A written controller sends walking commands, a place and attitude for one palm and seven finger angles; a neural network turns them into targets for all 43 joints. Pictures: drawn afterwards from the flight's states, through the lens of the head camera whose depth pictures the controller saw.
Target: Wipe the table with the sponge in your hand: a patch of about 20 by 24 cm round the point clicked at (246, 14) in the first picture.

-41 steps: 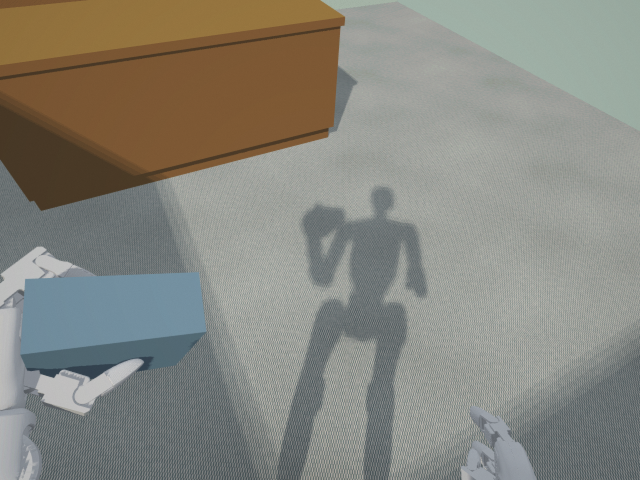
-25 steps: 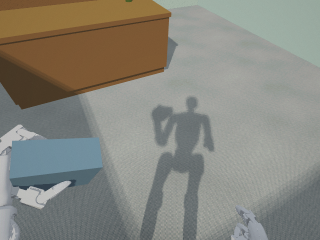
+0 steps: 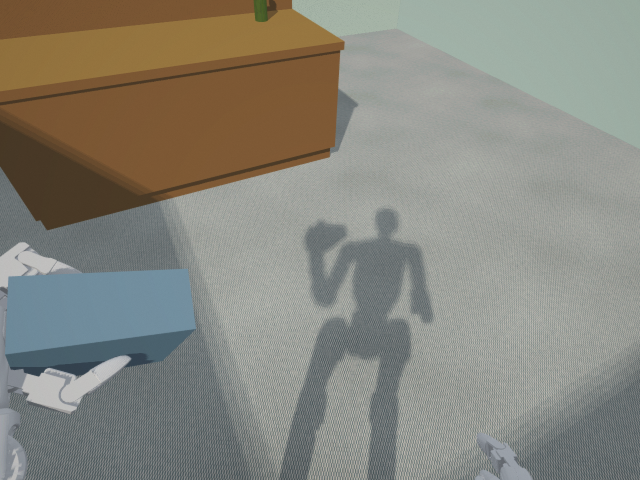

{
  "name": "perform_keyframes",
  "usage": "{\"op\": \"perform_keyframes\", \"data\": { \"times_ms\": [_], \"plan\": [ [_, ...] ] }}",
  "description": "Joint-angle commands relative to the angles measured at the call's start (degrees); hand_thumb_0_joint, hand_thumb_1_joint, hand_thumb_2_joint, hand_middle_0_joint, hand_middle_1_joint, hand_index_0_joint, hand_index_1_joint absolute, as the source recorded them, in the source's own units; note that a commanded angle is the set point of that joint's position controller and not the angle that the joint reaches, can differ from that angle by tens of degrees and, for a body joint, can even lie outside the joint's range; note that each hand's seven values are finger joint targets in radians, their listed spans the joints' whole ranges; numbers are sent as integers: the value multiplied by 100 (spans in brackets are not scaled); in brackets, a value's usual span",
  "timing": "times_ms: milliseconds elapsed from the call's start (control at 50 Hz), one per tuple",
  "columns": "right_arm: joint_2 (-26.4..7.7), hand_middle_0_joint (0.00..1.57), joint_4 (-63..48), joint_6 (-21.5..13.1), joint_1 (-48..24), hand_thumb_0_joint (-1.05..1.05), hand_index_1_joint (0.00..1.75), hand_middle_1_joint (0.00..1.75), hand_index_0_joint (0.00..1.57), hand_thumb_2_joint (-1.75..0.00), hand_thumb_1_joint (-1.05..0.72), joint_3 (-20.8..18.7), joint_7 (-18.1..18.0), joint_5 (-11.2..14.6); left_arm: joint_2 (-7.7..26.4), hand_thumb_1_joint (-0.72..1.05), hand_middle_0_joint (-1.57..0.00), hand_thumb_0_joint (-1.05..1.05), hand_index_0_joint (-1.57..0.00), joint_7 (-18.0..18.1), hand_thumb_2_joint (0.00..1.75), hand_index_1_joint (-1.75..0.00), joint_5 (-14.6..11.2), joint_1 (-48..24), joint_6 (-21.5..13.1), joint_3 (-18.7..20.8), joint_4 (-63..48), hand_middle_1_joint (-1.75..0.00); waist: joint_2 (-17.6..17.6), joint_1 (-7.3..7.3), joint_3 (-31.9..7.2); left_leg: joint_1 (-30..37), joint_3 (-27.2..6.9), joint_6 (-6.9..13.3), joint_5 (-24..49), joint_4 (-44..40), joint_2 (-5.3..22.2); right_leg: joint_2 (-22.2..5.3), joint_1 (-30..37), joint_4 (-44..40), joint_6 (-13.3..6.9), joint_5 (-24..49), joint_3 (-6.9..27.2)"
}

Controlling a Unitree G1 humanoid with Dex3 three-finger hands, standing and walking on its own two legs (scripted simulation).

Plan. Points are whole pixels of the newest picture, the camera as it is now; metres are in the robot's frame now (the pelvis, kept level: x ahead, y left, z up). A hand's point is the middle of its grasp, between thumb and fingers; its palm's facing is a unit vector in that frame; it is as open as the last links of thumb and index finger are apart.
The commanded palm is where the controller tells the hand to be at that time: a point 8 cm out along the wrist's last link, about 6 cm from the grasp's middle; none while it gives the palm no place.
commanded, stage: walk to a spot facing it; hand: left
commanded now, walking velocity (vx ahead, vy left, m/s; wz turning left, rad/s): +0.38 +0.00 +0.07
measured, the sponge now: (128, 324) +0.23 +0.20 +0.15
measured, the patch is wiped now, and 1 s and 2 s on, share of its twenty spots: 0.00 0.00 0.00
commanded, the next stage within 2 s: none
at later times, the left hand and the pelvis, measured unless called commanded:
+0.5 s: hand (91, 239) +0.31 +0.26 +0.19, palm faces +0.44 -0.81 -0.39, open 10.1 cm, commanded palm +0.25 +0.30 +0.19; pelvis +0.09 +0.01 +0.01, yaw +1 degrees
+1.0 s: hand (216, 162) +0.47 +0.17 +0.18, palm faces +0.33 -0.77 -0.54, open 10.1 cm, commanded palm +0.41 +0.22 +0.19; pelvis +0.26 -0.07 +0.01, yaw +1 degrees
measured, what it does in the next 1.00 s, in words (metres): walks ahead: left foot, then right foot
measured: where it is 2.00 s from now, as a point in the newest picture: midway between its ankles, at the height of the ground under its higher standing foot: (350, 389)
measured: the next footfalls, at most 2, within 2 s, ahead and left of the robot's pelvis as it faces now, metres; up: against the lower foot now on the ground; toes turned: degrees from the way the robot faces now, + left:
left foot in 0.30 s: +0.13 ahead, +0.14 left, +0.00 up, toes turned +12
right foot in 0.70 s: +0.26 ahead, -0.13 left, +0.00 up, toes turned -11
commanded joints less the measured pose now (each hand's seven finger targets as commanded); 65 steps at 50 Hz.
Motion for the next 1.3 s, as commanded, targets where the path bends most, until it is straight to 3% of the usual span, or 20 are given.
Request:
{"op": "perform_keyframes", "data": {
  "times_ms": [0,40,60,100,160,240,260,280,320,440,640,660,700,720,860,1120,1160,1180,1200,1280],
  "plan": [
    [-686,20,-921,-231,-721,0,30,30,20,-90,-90,-249,-8,-4,758,10,-120,0,-120,13,130,-160,23,-413,-301,398,-994,-160,183,118,224,-1653,-365,450,-2034,-568,489,-649,887,-1321,-357,-1162,835],
    [-663,20,-871,-255,-852,0,30,30,20,-90,-90,-285,37,67,922,10,-120,0,-120,40,130,-160,-6,-792,-321,344,-1016,-160,-1732,204,374,-2570,437,67,-1351,2219,-81,-2321,1311,-2597,-1200,-1379,3381],
    [-786,20,-828,-296,-926,0,30,30,20,-90,-90,-330,60,54,962,10,-120,0,-120,52,130,-160,11,-1150,-392,331,-1178,-160,-1272,129,348,-2634,136,8,-1227,2929,68,-2480,1294,-2623,-1392,-779,3367],
    [-619,20,-717,-260,-727,0,30,30,20,-90,-90,-182,75,-40,1020,10,-120,0,-120,55,130,-160,81,-900,-477,445,-1107,-160,-335,92,191,-1769,130,25,-882,2341,371,-2029,563,-2341,-1156,-499,2108],
    [-540,20,-810,-154,-958,0,30,30,20,-90,-90,-163,32,-25,1227,10,-120,0,-120,40,130,-160,32,-959,-548,623,-1460,-160,-1026,144,211,-698,633,58,-579,853,423,-1647,54,-2217,-909,-219,929],
    [-553,20,-908,-272,-751,0,30,30,20,-90,-90,-235,-72,-37,1043,10,-120,0,-120,134,130,-160,-58,-849,-543,625,-1716,-160,-270,132,-325,864,1226,53,-57,-890,43,-1108,211,-1243,-592,133,487],
    [-649,20,-957,-316,-614,0,30,30,20,-90,-90,-307,-115,8,898,10,-120,0,-120,128,130,-160,-91,-689,-543,527,-1787,-160,339,51,-563,1618,825,172,-111,-1273,294,-859,-94,-192,-398,538,302],
    [-819,20,-998,-309,-639,0,30,30,20,-90,-90,-349,-100,7,852,10,-120,0,-120,157,130,-160,-117,-731,-593,542,-2053,-160,1685,3,-722,2378,-836,594,-344,-1743,1362,-278,-1099,1285,-53,38,-183],
    [-669,20,-908,-362,-729,0,30,30,20,-90,-90,-266,1,-9,1212,10,-120,0,-120,156,130,-160,25,-885,-662,653,-1857,-160,1525,-30,-466,2055,-2376,1262,-147,-2263,2507,-352,-2128,3129,-2,-1038,188],
    [-684,20,-821,-426,-635,0,30,30,20,-90,-90,-346,129,79,659,10,-120,0,-120,23,130,-160,-9,-366,-407,343,-1767,-160,1070,71,-134,1245,-203,945,91,-2195,1741,-652,-2000,2546,216,320,-219],
    [-555,20,-847,-388,-807,0,30,30,20,-90,-90,-284,12,17,1035,10,-120,0,-120,4,130,-160,-56,-516,-359,725,-1375,-160,917,196,-407,779,854,631,694,-788,1426,-119,524,-655,187,843,-1154],
    [-475,20,-853,-358,-786,0,30,30,20,-90,-90,-277,25,60,958,10,-120,0,-120,-6,130,-160,-53,-493,-296,637,-1359,-160,347,233,-646,498,1108,518,680,243,1122,-210,1125,-980,92,826,-902],
    [-362,20,-1003,-327,-1015,0,30,30,20,-90,-90,-246,71,77,1434,10,-120,0,-120,55,130,-160,-7,-551,-235,996,-1421,-160,-2031,332,-850,-2126,1005,132,-1753,3383,-33,-2347,2468,-1806,-973,1630,2941],
    [-458,20,-928,-308,-1048,0,30,30,20,-90,-90,-228,94,24,1483,10,-120,0,-120,74,130,-160,-61,-662,-300,1075,-1575,-160,-1449,271,-806,-2426,243,69,-1673,4082,147,-2717,2429,-1956,-1114,1754,3112],
    [-562,20,-748,72,-1095,0,30,30,20,-90,-90,-348,171,48,1291,10,-120,0,-120,-8,130,-160,-116,63,-560,1125,-1727,-160,-538,31,-443,-2707,237,-230,-61,4152,570,-1941,1632,-1866,-773,2679,563],
    [-545,20,-1129,-63,-587,0,30,30,20,-90,-90,-438,81,71,1130,10,-120,0,-120,215,130,-160,-141,-233,-475,898,-1680,-160,-795,93,-760,360,1928,122,863,-829,-255,-1451,1611,-183,-447,4927,-390],
    [-682,20,-1165,-78,-596,0,30,30,20,-90,-90,-480,6,42,1098,10,-120,0,-120,199,130,-160,-130,-391,-561,793,-1760,-160,421,-53,-1243,2404,648,590,1400,-1023,523,-1029,162,1698,-28,3207,-664],
    [-723,20,-1168,-102,-620,0,30,30,20,-90,-90,-444,50,25,1117,10,-120,0,-120,180,130,-160,-201,-564,-603,803,-1904,-160,1354,4,-1351,3132,-1666,1411,2341,-1191,2064,-364,-1231,3163,116,-235,-385],
    [-664,20,-1208,-128,-636,0,30,30,20,-90,-90,-325,128,39,1370,10,-120,0,-120,182,130,-160,-151,-897,-591,841,-1819,-160,1054,24,-999,2655,-2791,1792,2271,-1562,2613,-130,-1822,4012,70,-1335,199],
    [-659,20,-974,-226,-877,0,30,30,20,-90,-90,-401,168,65,1498,10,-120,0,-120,48,130,-160,-151,-766,-582,1110,-2272,-160,1012,191,-305,1043,-1333,1395,200,-2020,2148,-829,-2033,3606,160,-524,386]
  ]
}}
